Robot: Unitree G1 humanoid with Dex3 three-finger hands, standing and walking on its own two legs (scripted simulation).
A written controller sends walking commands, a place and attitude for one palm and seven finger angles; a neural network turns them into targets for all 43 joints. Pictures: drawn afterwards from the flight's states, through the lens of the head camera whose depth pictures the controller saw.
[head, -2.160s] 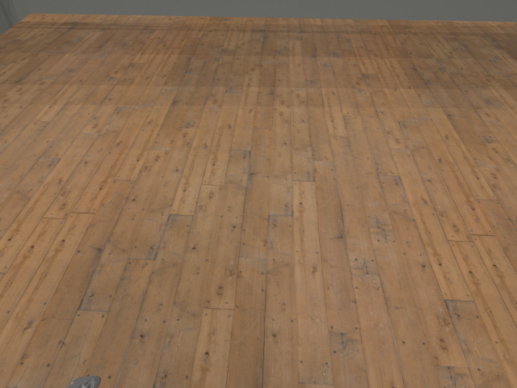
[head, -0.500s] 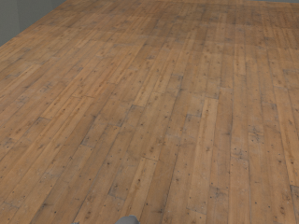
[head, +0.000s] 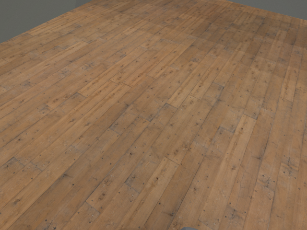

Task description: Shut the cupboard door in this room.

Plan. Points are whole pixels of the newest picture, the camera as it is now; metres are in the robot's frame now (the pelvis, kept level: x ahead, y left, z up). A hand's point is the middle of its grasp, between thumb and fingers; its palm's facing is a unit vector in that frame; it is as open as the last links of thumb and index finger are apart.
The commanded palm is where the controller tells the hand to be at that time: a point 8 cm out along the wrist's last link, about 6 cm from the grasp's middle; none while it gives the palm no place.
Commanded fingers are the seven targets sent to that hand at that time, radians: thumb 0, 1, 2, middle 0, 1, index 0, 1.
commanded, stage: turn or walk to find it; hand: left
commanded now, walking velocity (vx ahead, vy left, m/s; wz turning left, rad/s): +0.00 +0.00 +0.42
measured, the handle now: out of the picture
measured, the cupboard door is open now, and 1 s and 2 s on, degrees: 79 79 79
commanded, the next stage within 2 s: none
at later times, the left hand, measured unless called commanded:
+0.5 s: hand out of the picture -0.02 +0.18 -0.17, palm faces +0.26 -0.94 -0.22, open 7.4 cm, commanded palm none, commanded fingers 0.00 0.90 0.90 -0.20 -0.30 -0.20 -0.30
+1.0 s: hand out of the picture -0.02 +0.19 -0.15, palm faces +0.42 -0.86 -0.29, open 7.4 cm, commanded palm none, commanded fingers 0.00 0.90 0.90 -0.20 -0.30 -0.20 -0.30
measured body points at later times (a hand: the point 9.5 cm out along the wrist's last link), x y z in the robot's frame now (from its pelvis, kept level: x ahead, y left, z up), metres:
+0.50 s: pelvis -0.02 -0.02 +0.00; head +0.01 +0.00 +0.44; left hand -0.03 +0.23 -0.16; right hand +0.10 -0.26 -0.15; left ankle -0.06 +0.10 -0.72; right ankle +0.00 -0.13 -0.74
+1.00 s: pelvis -0.03 -0.04 -0.01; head -0.01 -0.05 +0.44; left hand -0.04 +0.24 -0.13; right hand +0.12 -0.24 -0.16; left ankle -0.06 +0.09 -0.72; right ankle +0.01 -0.13 -0.74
